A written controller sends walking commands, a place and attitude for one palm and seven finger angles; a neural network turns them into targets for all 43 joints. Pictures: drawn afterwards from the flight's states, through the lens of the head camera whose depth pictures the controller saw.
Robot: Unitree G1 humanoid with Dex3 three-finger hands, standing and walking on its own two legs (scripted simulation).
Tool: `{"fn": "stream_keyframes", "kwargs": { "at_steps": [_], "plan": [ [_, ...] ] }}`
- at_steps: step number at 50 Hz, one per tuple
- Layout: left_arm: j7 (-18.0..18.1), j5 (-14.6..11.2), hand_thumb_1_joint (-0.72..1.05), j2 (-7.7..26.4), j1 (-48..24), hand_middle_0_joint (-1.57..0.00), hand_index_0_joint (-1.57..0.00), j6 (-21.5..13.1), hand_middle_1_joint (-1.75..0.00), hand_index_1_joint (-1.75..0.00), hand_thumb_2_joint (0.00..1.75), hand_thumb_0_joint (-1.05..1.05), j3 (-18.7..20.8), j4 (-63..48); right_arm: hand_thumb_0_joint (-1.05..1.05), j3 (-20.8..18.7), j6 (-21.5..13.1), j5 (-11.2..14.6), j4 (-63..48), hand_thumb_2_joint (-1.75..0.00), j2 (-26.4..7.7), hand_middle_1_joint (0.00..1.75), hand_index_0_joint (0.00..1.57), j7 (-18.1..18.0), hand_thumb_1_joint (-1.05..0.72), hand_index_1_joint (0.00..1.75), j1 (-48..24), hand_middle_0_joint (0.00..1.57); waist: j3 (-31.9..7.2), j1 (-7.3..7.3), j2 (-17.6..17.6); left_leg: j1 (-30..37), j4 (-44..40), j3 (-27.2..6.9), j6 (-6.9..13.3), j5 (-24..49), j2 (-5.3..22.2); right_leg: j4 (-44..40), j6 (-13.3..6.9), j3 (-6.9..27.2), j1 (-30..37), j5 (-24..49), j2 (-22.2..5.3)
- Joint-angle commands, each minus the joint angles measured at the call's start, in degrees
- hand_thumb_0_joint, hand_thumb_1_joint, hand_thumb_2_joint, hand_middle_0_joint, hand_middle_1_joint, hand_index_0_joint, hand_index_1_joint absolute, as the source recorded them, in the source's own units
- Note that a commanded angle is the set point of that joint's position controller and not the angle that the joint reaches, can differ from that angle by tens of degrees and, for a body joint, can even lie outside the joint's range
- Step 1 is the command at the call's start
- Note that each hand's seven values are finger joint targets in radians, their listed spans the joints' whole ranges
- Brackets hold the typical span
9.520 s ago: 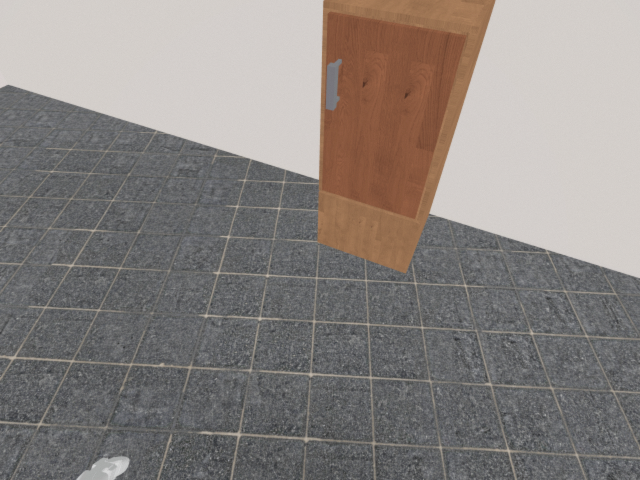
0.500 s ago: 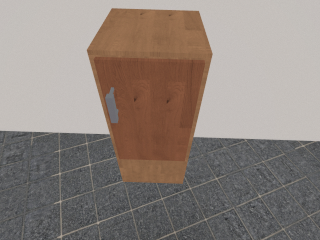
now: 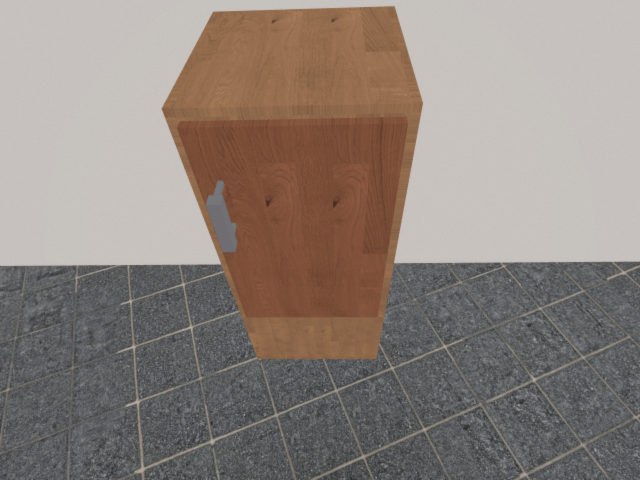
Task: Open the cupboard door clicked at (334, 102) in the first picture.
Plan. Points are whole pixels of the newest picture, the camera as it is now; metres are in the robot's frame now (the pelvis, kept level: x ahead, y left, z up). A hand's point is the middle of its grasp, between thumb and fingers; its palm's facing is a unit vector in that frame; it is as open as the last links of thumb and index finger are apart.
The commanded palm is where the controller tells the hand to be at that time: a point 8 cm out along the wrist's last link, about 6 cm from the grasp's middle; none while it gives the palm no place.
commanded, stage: look again from close up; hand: left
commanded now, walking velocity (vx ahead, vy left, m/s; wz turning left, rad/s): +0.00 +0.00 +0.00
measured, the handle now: (224, 216) +0.54 +0.21 -0.03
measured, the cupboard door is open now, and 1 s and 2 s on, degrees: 0 0 0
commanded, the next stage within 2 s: raise the hand with hooked fingers in 0.42 s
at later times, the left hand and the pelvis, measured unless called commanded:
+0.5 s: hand out of the picture +0.04 +0.13 -0.17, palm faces +0.02 -0.97 -0.22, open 7.3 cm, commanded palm none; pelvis +0.04 -0.05 +0.00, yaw +0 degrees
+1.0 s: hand (214, 460) +0.16 +0.15 -0.07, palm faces +0.13 -0.99 -0.01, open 8.9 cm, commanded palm +0.17 +0.21 -0.05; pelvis -0.01 -0.06 -0.08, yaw +0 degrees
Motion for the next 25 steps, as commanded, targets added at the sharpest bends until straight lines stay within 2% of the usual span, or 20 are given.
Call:
{"fn": "stream_keyframes", "kwargs": {
  "at_steps": [1,3,9,14,20,25],
  "plan": [
    [0.23,-0.41,0.90,5.72,2.67,-0.20,-0.20,-1.50,-0.30,-0.30,0.90,0.00,0.82,-1.07,0.00,-0.39,-1.41,0.20,-1.03,-0.90,-4.25,0.30,0.20,-0.30,-0.90,0.30,3.29,0.20,1.24,-0.33,-2.62,0.57,-5.41,-8.76,-0.51,0.67,8.38,-5.63,-2.17,5.78,-1.07,3.47,-4.69],
    [0.27,-0.53,0.90,5.70,2.79,-0.20,-0.20,-1.60,-0.30,-0.30,0.90,0.00,0.80,-0.79,0.00,-0.26,-1.58,0.26,-0.41,-0.90,-4.22,0.30,0.20,-0.44,-0.90,0.30,3.29,0.20,0.36,-0.29,-1.74,1.84,-4.80,-8.28,-0.62,3.61,8.51,-5.43,-2.17,5.85,-0.48,5.41,-4.67],
    [0.43,-0.48,0.90,5.87,3.01,-0.20,-0.20,-1.78,-0.30,-0.30,0.90,0.00,0.90,-0.33,0.00,-0.10,-1.70,0.34,0.57,-0.90,-3.91,0.30,0.20,-0.74,-0.90,0.30,2.82,0.20,-0.27,-0.08,-2.09,3.15,-3.25,-7.60,-0.87,8.72,8.68,-5.16,-2.31,5.80,1.27,10.81,-4.73],
    [0.49,-0.48,0.90,6.04,3.16,-0.20,-0.20,-1.87,-0.30,-0.30,0.90,0.00,0.87,-0.04,0.00,-0.07,-1.41,0.36,1.15,-0.90,-3.65,0.30,0.20,-0.84,-0.90,0.30,2.60,0.20,0.47,-0.06,-3.31,3.18,-2.72,-6.92,-1.33,8.34,8.57,-5.65,-2.55,5.95,2.04,13.42,-5.01],
    [0.61,-0.62,0.90,6.51,3.51,-0.20,-0.20,-2.02,-0.30,-0.30,0.90,0.00,0.94,-0.04,0.00,-0.04,-1.27,0.37,1.69,-0.90,-3.78,0.30,0.20,-1.01,-0.90,0.30,2.24,0.20,0.01,0.05,-2.21,4.28,-1.91,-6.18,-1.81,10.22,8.55,-5.71,-2.73,6.12,3.43,18.63,-5.35],
    [0.71,-0.67,0.90,6.82,3.77,-0.20,-0.20,-2.08,-0.30,-0.30,0.90,0.00,1.16,-0.19,0.00,0.02,-1.03,0.36,1.83,-0.90,-3.81,0.30,0.20,-1.16,-0.90,0.30,1.99,0.20,0.06,0.15,-3.12,4.22,-1.36,-5.51,-2.31,10.18,8.51,-5.96,-2.71,6.06,4.93,23.09,-5.58]
  ]
}}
